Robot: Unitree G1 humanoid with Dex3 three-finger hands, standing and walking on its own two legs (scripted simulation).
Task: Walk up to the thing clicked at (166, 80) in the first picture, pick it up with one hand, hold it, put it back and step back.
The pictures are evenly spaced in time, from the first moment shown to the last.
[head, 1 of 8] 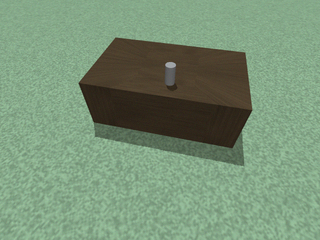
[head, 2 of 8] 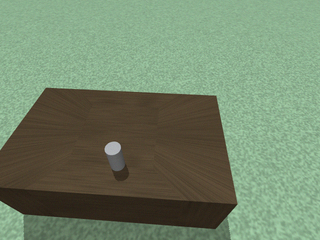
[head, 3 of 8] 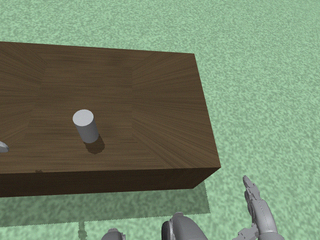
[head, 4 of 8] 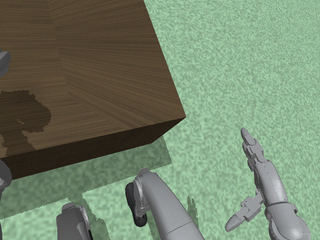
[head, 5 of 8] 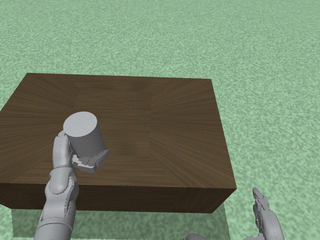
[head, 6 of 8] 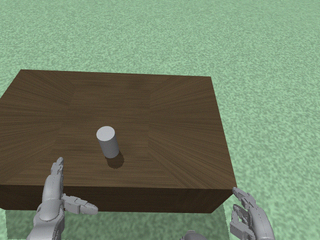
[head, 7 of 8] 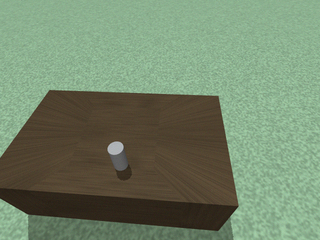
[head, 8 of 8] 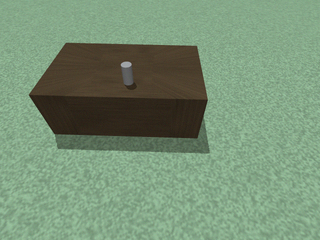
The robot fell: no
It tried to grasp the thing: yes
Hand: left
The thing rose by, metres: 0.31
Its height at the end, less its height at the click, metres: +0.00
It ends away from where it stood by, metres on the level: 0.01
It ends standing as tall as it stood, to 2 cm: yes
